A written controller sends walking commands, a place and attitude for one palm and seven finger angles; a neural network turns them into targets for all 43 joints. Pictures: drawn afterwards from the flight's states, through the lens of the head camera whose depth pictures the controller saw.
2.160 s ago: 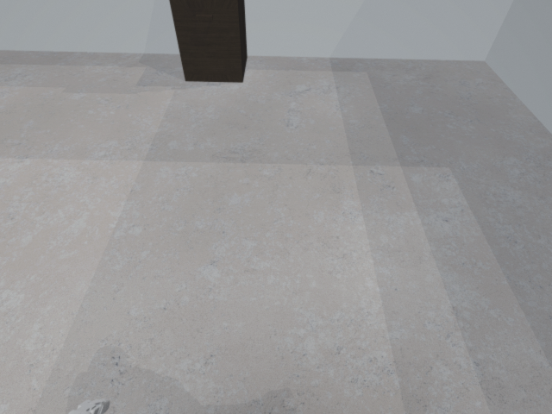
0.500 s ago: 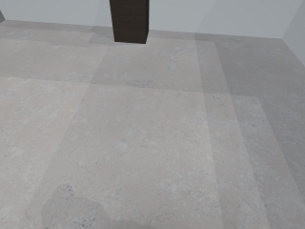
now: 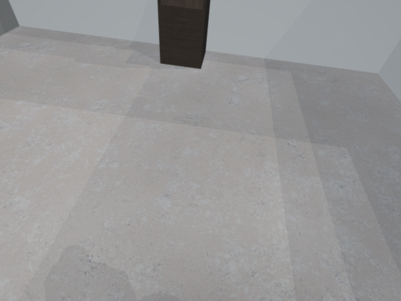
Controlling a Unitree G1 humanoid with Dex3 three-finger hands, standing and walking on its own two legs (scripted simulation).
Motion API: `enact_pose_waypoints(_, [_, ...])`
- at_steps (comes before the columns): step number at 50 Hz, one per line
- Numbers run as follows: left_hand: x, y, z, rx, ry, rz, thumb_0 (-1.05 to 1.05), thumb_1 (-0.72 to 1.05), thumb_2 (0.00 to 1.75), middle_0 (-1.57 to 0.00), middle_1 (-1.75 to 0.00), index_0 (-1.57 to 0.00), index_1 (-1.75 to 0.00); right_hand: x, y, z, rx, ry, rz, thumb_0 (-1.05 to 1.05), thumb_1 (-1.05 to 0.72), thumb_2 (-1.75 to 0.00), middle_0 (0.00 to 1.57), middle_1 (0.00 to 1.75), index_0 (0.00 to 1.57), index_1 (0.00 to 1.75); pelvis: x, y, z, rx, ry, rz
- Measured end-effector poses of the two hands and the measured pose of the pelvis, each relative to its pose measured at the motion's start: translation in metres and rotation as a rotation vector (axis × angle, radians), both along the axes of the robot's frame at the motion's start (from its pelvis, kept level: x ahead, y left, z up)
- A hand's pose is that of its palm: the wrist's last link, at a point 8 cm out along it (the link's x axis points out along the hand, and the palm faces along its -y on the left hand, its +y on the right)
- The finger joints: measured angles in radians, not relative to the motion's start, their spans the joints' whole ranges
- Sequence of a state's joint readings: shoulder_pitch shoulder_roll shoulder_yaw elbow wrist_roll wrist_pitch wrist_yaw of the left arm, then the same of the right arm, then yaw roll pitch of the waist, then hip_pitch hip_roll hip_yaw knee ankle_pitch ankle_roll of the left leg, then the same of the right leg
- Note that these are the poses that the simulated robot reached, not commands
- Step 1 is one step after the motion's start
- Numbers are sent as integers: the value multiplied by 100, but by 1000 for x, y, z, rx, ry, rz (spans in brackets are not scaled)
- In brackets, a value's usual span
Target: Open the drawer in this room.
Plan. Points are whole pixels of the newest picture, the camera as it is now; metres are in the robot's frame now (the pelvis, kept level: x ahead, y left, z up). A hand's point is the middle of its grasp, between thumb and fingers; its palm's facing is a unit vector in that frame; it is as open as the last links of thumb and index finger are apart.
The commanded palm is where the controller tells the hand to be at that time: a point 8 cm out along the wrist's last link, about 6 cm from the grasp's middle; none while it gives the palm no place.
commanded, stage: stand and wait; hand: left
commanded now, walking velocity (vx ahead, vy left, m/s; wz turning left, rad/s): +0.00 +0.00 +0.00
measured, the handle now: out of the picture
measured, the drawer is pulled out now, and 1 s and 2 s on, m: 0.00 0.00 0.00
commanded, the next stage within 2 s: turn or walk to find it in 0.76 s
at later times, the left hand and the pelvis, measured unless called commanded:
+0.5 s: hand out of the picture +0.16 +0.17 -0.17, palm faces +0.09 -0.97 -0.21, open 7.2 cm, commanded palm none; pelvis +0.12 +0.00 +0.00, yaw +4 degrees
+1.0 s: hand out of the picture +0.16 +0.17 -0.17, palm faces +0.05 -0.98 -0.18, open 7.4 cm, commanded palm none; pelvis +0.19 +0.00 +0.00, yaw +1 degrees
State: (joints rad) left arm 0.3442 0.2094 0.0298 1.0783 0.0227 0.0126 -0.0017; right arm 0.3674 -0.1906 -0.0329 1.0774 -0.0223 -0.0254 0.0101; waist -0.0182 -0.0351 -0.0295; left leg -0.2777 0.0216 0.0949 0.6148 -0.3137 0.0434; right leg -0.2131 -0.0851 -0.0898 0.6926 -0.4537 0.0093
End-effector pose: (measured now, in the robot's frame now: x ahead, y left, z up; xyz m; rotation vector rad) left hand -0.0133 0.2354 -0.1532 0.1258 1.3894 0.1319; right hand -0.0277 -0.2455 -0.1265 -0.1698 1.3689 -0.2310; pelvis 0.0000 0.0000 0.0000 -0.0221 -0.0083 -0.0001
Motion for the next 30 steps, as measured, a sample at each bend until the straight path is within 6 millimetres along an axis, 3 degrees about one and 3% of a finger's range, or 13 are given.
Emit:
enact_pose_waypoints(3, [14,1,5,-14,37,-16,0,91,89,-20,-30,-20,-30,-3,23,3,25,30,-37,1,-91,-90,19,30,20,30,17,6,6,10,6,-4])
enact_pose_waypoints(8, [61,-5,16,-21,-15,-7,1,91,89,-20,-29,-20,-30,-7,57,10,86,133,-49,1,-91,-90,20,30,20,30,43,9,17,9,11,17])
enact_pose_waypoints(14, [113,-4,20,23,-52,3,1,94,89,-20,-30,-20,-30,10,74,1,149,212,-66,1,-91,-90,20,30,20,30,77,4,13,20,-1,28])
enact_pose_waypoints(18, [144,-11,14,49,-89,2,1,94,90,-20,-30,-20,-30,38,66,-18,169,217,-71,1,-91,-90,20,30,20,30,103,-4,0,33,-12,28])
enact_pose_waypoints(21, [157,-16,14,53,-107,17,0,94,89,-20,-30,-20,-30,69,55,-25,155,190,-51,1,-91,-90,20,30,20,30,114,-6,-2,1,-11,51])
enact_pose_waypoints(26, [162,-11,10,41,-107,57,0,95,89,-20,-30,-20,-30,131,37,-20,88,76,17,1,-91,-90,20,30,20,30,123,-1,0,-16,-5,68])
enact_pose_waypoints(30, [162,-5,11,23,-69,72,0,95,89,-20,-30,-20,-30,169,33,-8,52,-3,51,1,-91,-90,19,30,19,30,136,5,7,1,-5,49])
